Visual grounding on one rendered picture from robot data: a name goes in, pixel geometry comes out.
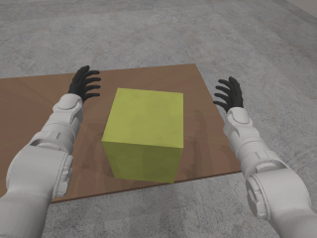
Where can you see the carton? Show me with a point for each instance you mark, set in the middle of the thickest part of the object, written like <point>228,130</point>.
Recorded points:
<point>143,137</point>

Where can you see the robot left upper arm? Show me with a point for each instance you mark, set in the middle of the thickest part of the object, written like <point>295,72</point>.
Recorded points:
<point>39,176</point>

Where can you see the table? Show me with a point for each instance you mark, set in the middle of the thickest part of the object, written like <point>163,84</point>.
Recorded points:
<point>26,104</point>

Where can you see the left robot hand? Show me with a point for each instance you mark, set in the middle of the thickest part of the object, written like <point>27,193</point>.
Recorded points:
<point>79,81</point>

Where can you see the right robot hand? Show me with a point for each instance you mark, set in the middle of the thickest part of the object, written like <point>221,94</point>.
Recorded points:
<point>234,98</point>

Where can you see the right robot forearm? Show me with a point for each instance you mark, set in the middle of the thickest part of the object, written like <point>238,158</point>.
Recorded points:
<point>250,149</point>

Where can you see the left robot forearm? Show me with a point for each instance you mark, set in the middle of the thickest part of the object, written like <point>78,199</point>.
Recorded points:
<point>60,131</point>

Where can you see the robot right upper arm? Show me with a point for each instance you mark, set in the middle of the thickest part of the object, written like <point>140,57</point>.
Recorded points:
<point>280,198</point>

